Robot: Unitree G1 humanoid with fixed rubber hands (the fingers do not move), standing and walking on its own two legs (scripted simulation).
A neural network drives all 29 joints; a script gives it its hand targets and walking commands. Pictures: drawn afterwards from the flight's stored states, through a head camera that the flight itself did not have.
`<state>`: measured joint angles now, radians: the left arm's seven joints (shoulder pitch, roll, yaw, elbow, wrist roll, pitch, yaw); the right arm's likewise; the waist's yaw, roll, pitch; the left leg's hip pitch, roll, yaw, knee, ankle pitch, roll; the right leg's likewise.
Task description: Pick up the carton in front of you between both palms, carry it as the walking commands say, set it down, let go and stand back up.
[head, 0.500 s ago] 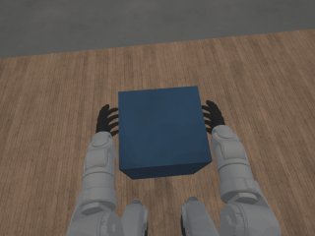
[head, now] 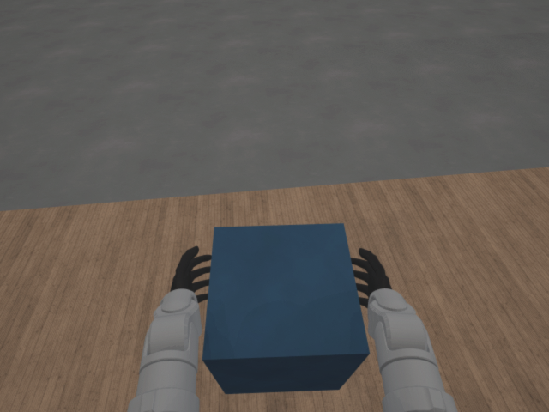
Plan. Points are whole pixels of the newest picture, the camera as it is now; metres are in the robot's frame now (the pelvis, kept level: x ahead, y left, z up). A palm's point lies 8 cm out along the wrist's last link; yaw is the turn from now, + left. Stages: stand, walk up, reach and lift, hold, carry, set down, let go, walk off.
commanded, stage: reach and lift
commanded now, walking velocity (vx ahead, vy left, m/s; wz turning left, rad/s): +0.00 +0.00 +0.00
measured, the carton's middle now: (280, 313) +0.31 +0.00 -0.06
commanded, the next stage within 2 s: hold in 1.06 s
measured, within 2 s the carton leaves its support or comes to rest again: neither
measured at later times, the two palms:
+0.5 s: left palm (182, 291) +0.30 +0.14 +0.04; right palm (384, 291) +0.29 -0.15 +0.04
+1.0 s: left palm (179, 286) +0.30 +0.15 +0.05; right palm (384, 286) +0.29 -0.15 +0.05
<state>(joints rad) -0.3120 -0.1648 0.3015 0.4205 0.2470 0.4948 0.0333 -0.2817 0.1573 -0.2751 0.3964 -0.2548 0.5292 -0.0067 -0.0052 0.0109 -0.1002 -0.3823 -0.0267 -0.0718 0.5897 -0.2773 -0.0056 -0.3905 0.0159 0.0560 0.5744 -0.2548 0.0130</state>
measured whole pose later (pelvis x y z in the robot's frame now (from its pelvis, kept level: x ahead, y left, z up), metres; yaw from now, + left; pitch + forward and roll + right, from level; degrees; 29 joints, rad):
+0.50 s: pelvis -0.01 +0.00 +0.01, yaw +0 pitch -4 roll +0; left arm -0.37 -0.18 0.35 0.40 0.33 0.59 0.00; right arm -0.34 0.17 -0.31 0.37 -0.32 0.63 0.02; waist -0.01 0.01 0.03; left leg -0.17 -0.02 -0.07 0.47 -0.22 -0.01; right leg -0.18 0.01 0.06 0.46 -0.20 0.01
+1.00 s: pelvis +0.01 +0.00 +0.02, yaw +0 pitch -6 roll +0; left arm -0.29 -0.16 0.25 0.31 0.30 0.66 0.01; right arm -0.26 0.15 -0.22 0.29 -0.28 0.70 0.01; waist 0.00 0.01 0.02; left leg -0.07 -0.02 -0.07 0.38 -0.21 -0.01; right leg -0.08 0.01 0.06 0.37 -0.19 0.01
